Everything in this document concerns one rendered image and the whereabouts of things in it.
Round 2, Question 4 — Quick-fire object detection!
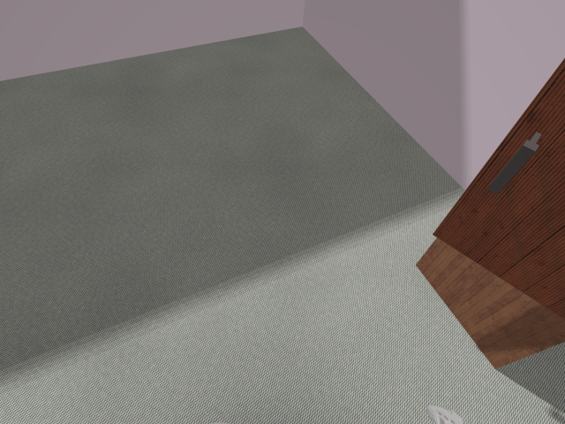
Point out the cupboard door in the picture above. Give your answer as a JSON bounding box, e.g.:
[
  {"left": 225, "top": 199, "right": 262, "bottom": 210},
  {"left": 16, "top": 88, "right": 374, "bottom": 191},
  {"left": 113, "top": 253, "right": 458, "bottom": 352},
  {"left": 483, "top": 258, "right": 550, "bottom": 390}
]
[{"left": 433, "top": 58, "right": 565, "bottom": 320}]

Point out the robot right hand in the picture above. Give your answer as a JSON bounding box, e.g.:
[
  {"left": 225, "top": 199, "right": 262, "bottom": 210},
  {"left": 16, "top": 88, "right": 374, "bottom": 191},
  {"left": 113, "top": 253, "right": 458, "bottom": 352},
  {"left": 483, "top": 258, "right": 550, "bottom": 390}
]
[{"left": 427, "top": 405, "right": 463, "bottom": 424}]

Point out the handle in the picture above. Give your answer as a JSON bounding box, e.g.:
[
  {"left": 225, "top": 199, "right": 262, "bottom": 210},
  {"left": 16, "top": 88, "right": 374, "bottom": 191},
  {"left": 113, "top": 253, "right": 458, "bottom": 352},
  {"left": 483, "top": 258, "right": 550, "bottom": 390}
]
[{"left": 487, "top": 132, "right": 541, "bottom": 194}]

